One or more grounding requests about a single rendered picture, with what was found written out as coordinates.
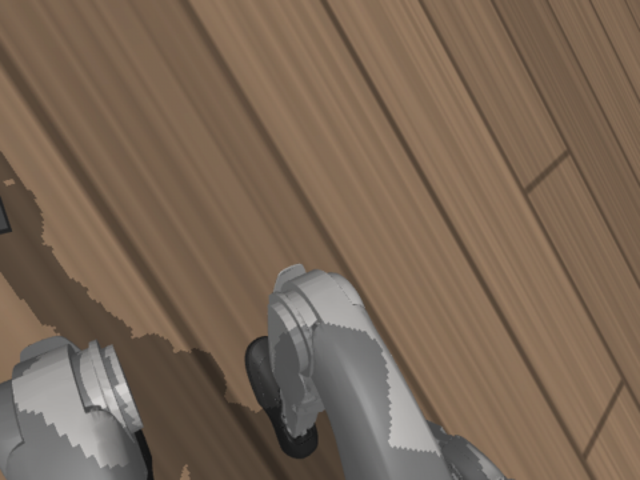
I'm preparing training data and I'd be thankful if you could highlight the left robot foot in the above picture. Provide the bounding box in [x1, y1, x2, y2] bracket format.
[134, 429, 154, 480]

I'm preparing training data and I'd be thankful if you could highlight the right robot foot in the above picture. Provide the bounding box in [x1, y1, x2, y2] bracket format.
[245, 336, 318, 459]

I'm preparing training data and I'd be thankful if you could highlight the right robot hand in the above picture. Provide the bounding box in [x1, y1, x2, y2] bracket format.
[426, 420, 507, 480]

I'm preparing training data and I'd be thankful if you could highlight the small box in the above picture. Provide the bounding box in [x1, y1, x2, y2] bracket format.
[0, 196, 12, 234]

